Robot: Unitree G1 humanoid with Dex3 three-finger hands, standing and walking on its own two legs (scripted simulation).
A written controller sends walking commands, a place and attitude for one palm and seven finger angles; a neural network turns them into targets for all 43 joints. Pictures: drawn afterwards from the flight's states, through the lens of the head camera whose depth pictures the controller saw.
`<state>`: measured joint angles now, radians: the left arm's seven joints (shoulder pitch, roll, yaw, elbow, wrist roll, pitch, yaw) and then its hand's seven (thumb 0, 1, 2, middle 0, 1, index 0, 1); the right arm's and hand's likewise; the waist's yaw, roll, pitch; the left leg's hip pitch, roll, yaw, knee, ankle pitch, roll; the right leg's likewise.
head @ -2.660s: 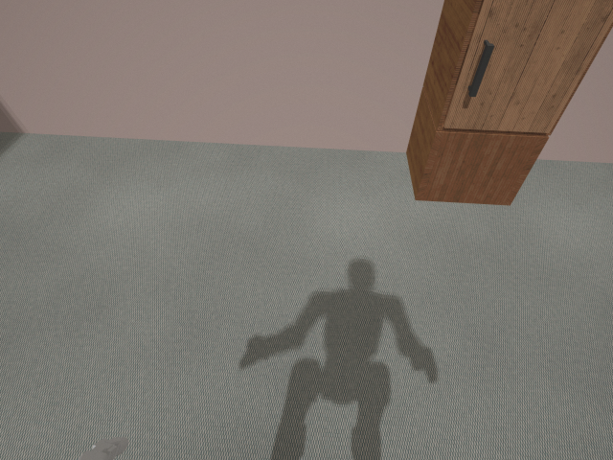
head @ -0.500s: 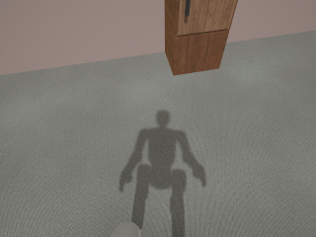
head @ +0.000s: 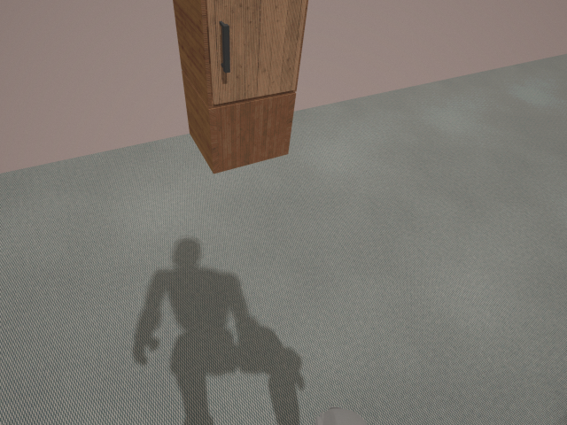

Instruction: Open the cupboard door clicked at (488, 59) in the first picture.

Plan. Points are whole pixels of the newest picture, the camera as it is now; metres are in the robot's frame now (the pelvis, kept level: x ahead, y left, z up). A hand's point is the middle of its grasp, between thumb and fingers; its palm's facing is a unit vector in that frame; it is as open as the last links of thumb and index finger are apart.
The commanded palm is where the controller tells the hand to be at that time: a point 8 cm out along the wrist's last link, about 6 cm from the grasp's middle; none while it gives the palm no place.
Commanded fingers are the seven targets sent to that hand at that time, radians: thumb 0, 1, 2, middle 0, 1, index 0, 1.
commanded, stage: walk to a spot facing it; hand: left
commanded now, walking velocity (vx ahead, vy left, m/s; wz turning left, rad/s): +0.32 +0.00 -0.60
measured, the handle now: (224, 47) +1.42 +0.32 -0.10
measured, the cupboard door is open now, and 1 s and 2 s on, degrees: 0 0 0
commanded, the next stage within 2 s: turn to face it in 1.70 s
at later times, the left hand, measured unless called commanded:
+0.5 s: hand (247, 328) +0.33 +0.08 -0.17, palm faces -0.26 -0.94 -0.22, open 7.2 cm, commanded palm none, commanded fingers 0.00 0.90 0.90 -0.20 -0.30 -0.20 -0.30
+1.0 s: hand (268, 254) +0.51 +0.06 -0.18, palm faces -0.33 -0.93 -0.15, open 7.4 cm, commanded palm none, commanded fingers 0.00 0.90 0.90 -0.20 -0.30 -0.20 -0.30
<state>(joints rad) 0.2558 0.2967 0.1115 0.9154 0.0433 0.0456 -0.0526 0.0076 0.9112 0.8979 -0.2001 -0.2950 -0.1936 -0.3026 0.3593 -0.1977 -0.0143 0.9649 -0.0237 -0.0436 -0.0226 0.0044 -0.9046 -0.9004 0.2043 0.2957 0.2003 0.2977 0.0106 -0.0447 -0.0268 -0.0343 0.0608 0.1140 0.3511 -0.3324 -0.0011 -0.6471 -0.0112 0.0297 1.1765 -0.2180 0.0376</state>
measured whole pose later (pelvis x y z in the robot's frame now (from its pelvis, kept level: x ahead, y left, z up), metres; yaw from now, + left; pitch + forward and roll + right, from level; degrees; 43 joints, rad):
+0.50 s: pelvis +0.20 -0.09 -0.01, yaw -15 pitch +0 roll +0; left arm 0.19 0.20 0.05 0.98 0.02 -0.04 0.00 0.00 0.93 0.90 -0.21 -0.30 -0.20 -0.30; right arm 0.27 -0.18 -0.04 0.98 -0.03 -0.02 0.00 0.01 -0.91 -0.90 0.20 0.30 0.20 0.30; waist -0.04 0.01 0.05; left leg -0.57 0.18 0.06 1.10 -0.28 -0.05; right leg -0.25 0.07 -0.08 0.48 -0.22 -0.09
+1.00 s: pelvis +0.43 -0.11 +0.00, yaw -23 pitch +0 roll +0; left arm 0.29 0.19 0.08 1.05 0.04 0.00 -0.02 0.01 0.91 0.90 -0.20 -0.29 -0.19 -0.30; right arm 0.35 -0.16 -0.05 1.07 -0.03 -0.08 -0.02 -0.01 -0.94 -0.90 0.20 0.30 0.20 0.30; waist 0.01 -0.04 0.01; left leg -0.06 0.08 0.26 0.37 -0.30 0.00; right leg -0.59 -0.10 -0.04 1.09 -0.22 0.00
